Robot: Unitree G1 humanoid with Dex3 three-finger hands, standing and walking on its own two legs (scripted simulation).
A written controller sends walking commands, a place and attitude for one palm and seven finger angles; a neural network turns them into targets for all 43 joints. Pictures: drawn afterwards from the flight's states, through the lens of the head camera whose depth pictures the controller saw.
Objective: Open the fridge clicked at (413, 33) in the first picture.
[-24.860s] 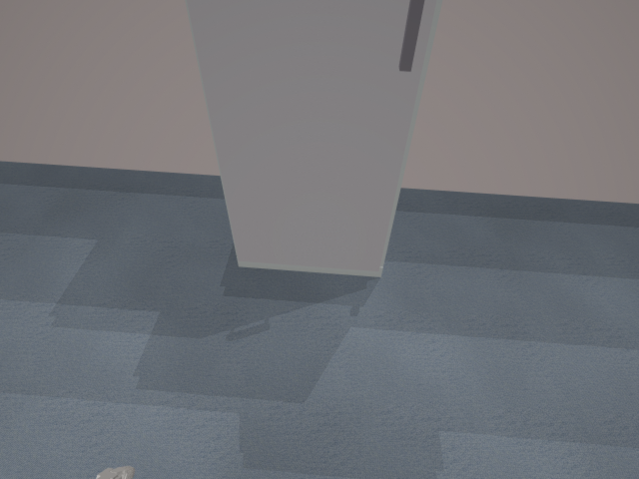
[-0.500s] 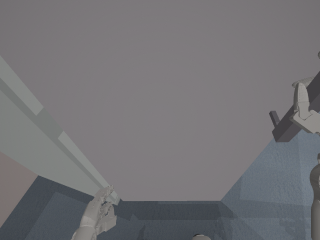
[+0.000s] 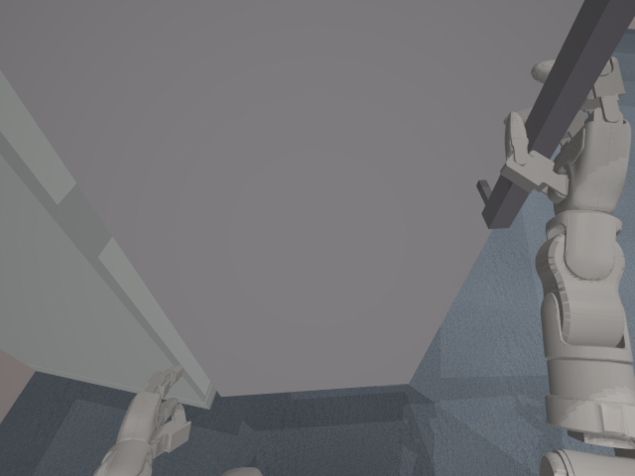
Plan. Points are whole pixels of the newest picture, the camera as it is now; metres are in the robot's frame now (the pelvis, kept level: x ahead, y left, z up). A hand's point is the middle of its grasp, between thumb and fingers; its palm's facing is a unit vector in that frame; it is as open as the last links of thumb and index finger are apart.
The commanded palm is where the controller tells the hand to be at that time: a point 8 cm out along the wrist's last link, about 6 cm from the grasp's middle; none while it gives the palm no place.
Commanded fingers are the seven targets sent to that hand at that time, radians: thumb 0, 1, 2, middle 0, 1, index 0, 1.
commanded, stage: stop walking and hold the door back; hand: right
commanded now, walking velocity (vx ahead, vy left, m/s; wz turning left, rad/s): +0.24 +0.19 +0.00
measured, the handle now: (543, 94) +0.41 -0.20 +0.27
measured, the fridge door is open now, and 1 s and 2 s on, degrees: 75 75 73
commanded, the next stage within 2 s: loosen the grip on the handle in 0.88 s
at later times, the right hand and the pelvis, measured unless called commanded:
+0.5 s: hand (516, 144) +0.38 -0.17 +0.24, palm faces +0.25 +0.96 -0.14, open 6.1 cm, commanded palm +0.36 -0.22 +0.21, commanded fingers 0.00 -0.90 -0.90 0.45 1.40 0.45 1.40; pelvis -0.05 +0.02 +0.00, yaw +0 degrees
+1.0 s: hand (520, 151) +0.37 -0.18 +0.24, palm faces +0.22 +0.96 -0.15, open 6.1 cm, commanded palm +0.34 -0.22 +0.23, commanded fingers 0.00 -0.66 -0.78 0.45 1.40 0.45 1.40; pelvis -0.05 +0.00 +0.00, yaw +1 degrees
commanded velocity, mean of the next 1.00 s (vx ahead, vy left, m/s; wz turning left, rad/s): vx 0.08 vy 0.00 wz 0.00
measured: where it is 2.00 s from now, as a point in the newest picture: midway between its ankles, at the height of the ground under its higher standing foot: outside the picture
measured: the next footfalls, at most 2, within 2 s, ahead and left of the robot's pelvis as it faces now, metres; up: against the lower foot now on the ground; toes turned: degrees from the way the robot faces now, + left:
left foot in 0.34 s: +0.00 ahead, +0.14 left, +0.00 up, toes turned +3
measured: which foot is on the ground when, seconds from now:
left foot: up 0.00-0.32, down 0.34-1.00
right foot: down 0.00-1.00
